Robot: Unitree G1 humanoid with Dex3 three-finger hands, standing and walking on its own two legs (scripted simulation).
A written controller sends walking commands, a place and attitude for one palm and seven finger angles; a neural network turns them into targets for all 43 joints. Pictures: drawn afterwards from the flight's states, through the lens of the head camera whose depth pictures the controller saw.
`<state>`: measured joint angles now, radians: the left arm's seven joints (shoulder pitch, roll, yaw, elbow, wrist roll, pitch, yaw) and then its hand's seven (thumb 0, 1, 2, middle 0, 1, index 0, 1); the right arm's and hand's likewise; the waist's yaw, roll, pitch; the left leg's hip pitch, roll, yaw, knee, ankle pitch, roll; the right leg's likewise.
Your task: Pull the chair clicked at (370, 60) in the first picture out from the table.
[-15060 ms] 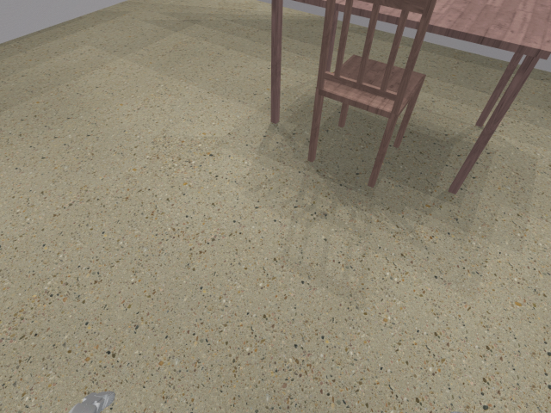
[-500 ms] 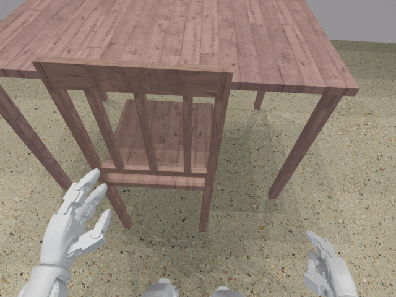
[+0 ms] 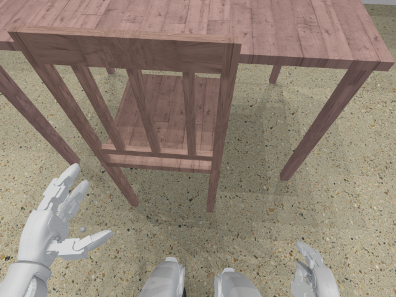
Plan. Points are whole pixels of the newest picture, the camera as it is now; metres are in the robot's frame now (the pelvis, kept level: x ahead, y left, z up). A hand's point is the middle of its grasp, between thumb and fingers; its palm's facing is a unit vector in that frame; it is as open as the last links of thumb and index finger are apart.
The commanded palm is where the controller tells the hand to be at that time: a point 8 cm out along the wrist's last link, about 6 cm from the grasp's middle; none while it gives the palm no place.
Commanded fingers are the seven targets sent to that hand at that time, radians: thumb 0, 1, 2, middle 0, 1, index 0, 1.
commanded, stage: raise the hand toward the chair's back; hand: left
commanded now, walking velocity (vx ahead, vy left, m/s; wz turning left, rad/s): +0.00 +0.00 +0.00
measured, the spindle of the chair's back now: (147, 117) +0.51 +0.15 +0.01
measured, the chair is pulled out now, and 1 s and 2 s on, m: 0.00 0.00 0.00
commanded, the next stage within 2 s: aim the fingers beside a spindle in 1.24 s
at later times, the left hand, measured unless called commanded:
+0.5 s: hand (56, 231) +0.22 +0.25 +0.05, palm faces +0.01 -1.00 -0.05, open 16.6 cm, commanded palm +0.20 +0.30 +0.06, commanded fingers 0.00 -0.50 0.30 -0.06 -0.08 -0.06 -0.08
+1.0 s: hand (56, 217) +0.24 +0.25 +0.06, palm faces +0.00 -1.00 -0.06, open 16.9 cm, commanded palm +0.22 +0.30 +0.06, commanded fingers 0.00 -0.50 0.30 -0.06 -0.08 -0.06 -0.08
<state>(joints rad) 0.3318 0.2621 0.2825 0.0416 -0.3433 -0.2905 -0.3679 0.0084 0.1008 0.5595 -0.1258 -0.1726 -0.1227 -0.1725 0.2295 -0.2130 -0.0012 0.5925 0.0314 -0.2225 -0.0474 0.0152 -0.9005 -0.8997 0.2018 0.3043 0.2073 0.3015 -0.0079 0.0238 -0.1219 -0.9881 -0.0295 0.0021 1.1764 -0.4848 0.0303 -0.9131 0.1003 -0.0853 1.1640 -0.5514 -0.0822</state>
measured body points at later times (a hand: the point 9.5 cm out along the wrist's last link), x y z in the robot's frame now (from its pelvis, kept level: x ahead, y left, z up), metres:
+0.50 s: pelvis -0.01 +0.04 +0.00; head +0.07 +0.06 +0.45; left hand +0.22 +0.31 +0.05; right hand +0.20 -0.18 -0.07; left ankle +0.04 +0.10 -0.64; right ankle +0.01 -0.06 -0.64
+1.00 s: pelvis +0.00 +0.04 +0.01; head +0.08 +0.06 +0.45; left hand +0.24 +0.31 +0.07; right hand +0.18 -0.20 -0.06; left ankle +0.04 +0.10 -0.64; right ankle +0.01 -0.06 -0.64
